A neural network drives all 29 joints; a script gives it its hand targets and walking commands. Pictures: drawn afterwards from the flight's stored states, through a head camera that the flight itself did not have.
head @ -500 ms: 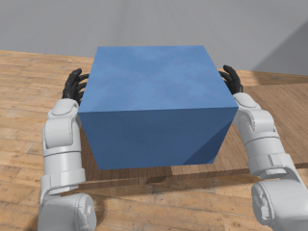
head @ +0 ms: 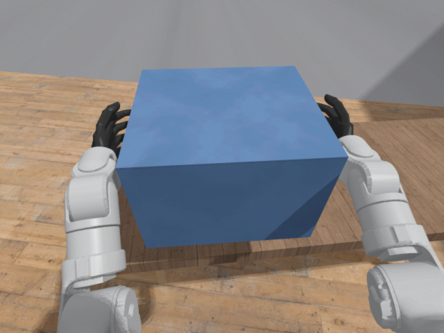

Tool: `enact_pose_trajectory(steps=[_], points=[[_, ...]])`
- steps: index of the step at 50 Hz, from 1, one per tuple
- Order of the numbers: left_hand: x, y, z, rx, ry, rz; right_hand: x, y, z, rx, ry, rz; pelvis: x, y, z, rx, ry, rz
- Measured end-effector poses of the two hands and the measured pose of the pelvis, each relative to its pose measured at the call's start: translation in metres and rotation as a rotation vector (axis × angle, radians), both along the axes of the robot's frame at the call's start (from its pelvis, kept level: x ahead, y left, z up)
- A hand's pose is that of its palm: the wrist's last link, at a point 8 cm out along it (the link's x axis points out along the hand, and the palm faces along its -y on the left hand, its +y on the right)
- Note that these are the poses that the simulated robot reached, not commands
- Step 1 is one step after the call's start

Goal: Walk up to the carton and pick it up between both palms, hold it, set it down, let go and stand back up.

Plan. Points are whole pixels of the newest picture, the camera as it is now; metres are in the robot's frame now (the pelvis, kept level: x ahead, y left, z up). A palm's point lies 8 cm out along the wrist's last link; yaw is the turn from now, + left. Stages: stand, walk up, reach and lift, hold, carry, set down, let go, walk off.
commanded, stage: hold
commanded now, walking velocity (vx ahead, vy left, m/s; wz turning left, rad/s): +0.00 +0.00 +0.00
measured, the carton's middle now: (224, 151) +0.39 +0.00 +0.16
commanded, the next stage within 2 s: none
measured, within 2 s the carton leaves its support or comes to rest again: neither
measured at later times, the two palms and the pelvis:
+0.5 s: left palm (99, 147) +0.36 +0.21 +0.20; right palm (331, 138) +0.36 -0.19 +0.21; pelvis +0.00 +0.01 +0.00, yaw +0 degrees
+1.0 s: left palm (103, 147) +0.35 +0.20 +0.20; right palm (336, 136) +0.36 -0.19 +0.21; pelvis +0.00 +0.00 +0.00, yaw +0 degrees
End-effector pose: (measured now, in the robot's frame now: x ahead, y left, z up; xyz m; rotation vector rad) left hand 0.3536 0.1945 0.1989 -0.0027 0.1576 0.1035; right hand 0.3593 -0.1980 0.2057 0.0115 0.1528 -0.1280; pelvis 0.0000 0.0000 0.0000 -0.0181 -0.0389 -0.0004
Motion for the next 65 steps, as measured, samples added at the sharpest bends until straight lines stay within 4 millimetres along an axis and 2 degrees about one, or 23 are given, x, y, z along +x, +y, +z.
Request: enact_pose_trajectory(steps=[20,30,42,54,65], points=[[0.002,0.013,0.005,-0.003,0.005,0.005,0.004,0.013,0.002,0.008,0.008,0.001,-0.003,0.004,0.000,0.003,0.000,0.006],[0.005,0.007,0.000,0.010,0.010,-0.003,0.003,0.007,-0.002,0.007,0.011,-0.008,-0.001,0.007,0.000,0.001,0.010,-0.001],[0.000,0.000,0.001,-0.003,0.001,0.006,0.000,0.000,0.001,0.001,0.001,-0.002,0.000,0.000,0.000,0.000,-0.001,-0.001],[0.001,0.009,0.006,-0.005,0.001,0.012,0.004,0.008,0.004,-0.005,0.004,0.004,-0.001,-0.001,0.000,0.003,-0.005,0.005],[0.002,0.012,0.003,0.004,0.004,0.002,0.002,0.012,0.000,0.004,0.007,-0.005,-0.001,0.006,0.000,0.002,-0.002,0.006]])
